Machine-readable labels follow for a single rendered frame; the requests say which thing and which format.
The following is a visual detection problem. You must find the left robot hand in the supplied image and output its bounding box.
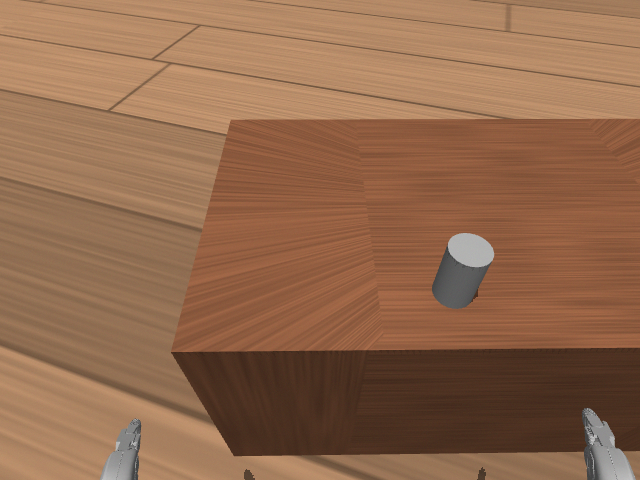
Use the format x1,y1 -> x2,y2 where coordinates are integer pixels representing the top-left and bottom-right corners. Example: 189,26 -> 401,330
100,419 -> 141,480

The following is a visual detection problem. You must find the can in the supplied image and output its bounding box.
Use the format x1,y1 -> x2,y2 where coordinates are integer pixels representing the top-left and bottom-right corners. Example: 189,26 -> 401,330
432,233 -> 494,309

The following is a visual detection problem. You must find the right robot hand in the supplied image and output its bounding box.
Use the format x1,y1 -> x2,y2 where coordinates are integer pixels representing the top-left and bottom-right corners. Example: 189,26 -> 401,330
582,408 -> 636,480

